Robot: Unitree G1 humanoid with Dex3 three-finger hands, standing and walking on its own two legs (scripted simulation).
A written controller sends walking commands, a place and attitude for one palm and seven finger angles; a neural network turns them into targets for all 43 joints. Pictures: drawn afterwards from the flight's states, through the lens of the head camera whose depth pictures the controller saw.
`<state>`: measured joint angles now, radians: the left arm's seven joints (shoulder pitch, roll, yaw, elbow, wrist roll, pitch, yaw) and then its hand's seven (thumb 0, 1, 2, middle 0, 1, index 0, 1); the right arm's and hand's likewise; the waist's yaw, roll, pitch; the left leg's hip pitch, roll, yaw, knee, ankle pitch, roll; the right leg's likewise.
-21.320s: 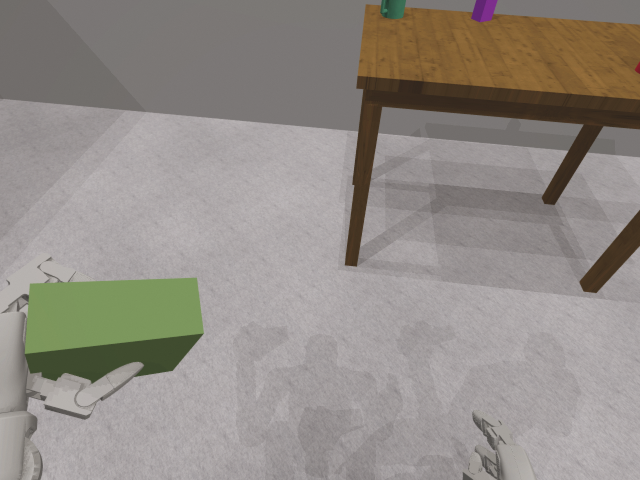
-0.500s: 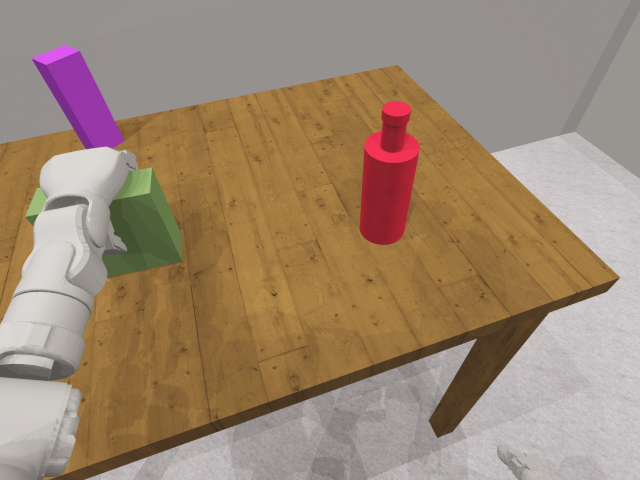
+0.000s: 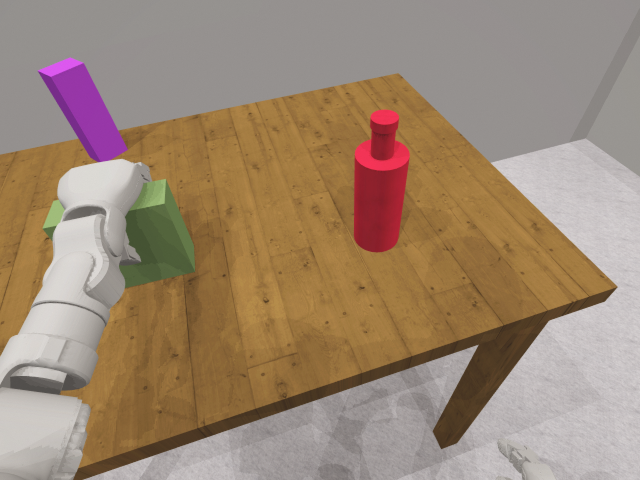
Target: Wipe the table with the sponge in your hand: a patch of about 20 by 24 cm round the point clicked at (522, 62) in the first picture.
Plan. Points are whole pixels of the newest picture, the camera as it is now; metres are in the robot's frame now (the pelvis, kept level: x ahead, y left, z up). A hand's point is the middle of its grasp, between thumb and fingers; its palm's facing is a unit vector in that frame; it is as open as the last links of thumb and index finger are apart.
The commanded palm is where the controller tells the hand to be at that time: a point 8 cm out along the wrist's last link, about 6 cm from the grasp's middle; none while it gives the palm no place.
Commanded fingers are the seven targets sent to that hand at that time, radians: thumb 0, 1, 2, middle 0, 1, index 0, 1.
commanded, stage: wipe back along the middle lane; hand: left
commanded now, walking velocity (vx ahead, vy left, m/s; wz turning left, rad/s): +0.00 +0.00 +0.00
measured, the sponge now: (135, 249) +0.39 +0.29 +0.08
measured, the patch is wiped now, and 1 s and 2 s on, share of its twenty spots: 0.70 0.80 0.85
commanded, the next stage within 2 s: slide across to the third lane in 1.38 s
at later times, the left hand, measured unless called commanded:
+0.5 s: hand (119, 244) +0.35 +0.27 +0.13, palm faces +0.01 -0.01 -1.00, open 9.9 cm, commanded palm +0.31 +0.26 +0.16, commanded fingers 0.00 0.10 1.30 -1.20 -1.60 -1.20 -1.60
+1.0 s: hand (119, 286) +0.29 +0.25 +0.14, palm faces +0.11 -0.04 -0.99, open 9.9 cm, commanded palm +0.25 +0.23 +0.16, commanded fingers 0.00 0.10 1.30 -1.20 -1.60 -1.20 -1.60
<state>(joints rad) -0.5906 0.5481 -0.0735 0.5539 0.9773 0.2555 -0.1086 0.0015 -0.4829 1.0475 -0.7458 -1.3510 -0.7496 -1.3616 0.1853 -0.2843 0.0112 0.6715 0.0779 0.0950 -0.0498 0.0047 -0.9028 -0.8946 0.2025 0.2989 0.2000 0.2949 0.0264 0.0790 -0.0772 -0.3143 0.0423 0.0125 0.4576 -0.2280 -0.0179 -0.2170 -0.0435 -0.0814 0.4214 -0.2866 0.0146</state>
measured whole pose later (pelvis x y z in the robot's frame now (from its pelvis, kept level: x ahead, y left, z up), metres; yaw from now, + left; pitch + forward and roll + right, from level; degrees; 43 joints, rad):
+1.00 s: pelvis -0.01 +0.00 +0.00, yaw +0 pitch +1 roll +0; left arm -0.15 0.45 -0.17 -0.08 0.97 0.49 -0.07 0.02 -0.47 1.05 -0.72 -1.37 -0.73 -1.38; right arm 0.07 -0.28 0.05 0.62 0.09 0.11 -0.01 0.01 -0.90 -0.89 0.20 0.30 0.20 0.29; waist 0.11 0.11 -0.08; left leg -0.25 0.03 0.02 0.48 -0.24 -0.02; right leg -0.17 -0.06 -0.07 0.48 -0.31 0.02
